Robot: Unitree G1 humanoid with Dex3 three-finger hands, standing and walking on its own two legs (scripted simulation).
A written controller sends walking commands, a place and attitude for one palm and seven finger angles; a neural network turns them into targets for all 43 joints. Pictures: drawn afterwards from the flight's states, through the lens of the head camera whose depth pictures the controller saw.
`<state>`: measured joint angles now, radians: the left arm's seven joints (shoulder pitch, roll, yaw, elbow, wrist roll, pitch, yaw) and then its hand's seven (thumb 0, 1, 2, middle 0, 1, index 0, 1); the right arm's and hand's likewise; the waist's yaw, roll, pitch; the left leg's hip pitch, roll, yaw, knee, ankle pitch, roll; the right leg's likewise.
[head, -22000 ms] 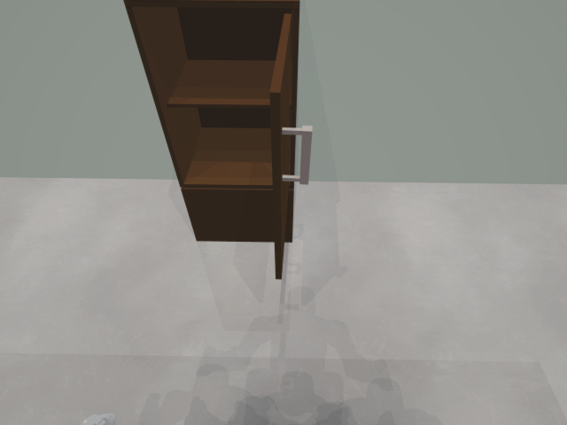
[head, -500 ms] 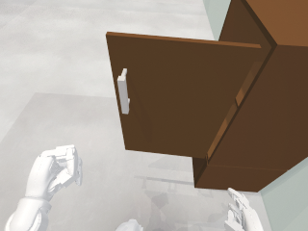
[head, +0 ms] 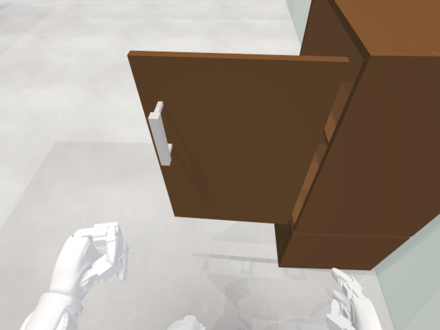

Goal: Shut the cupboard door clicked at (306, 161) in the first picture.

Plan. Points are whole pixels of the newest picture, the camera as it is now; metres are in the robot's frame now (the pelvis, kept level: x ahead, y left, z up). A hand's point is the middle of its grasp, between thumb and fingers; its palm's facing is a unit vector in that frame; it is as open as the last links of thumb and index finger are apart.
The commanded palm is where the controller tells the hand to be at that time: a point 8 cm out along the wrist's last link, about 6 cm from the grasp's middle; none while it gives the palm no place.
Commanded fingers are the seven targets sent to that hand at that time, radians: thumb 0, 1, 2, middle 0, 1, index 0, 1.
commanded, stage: bring the fist close to the handle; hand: left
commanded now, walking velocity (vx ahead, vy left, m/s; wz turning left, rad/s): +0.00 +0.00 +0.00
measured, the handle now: (162, 134) +0.50 +0.16 +0.07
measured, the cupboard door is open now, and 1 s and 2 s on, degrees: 87 87 81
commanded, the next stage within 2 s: push the door shut along its arc in 1.36 s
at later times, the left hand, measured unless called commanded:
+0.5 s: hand (139, 203) +0.32 +0.17 +0.07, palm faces -0.04 -1.00 -0.03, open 3.1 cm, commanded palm +0.30 +0.21 +0.07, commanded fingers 0.00 0.90 0.90 -1.30 -1.50 -1.30 -1.50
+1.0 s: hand (168, 171) +0.39 +0.13 +0.07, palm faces -0.05 -1.00 -0.01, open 3.1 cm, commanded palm +0.37 +0.18 +0.07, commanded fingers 0.00 0.90 0.90 -1.30 -1.50 -1.30 -1.50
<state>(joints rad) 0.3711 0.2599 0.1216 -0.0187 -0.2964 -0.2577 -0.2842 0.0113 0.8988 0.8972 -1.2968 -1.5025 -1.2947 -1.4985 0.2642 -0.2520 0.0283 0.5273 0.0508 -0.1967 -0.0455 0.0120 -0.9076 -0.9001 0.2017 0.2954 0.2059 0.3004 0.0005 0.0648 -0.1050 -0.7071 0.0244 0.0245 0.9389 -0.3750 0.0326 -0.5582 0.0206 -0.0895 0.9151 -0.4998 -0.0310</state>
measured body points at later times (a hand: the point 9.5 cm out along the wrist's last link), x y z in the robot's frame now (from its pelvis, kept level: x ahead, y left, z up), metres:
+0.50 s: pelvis +0.01 +0.00 +0.00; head +0.05 -0.01 +0.45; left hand +0.31 +0.22 +0.08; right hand +0.15 -0.26 -0.09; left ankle +0.06 +0.10 -0.69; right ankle -0.02 -0.10 -0.69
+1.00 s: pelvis +0.01 +0.00 +0.00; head +0.05 +0.00 +0.45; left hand +0.39 +0.18 +0.07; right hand +0.11 -0.25 -0.11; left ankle +0.06 +0.10 -0.69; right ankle -0.02 -0.10 -0.69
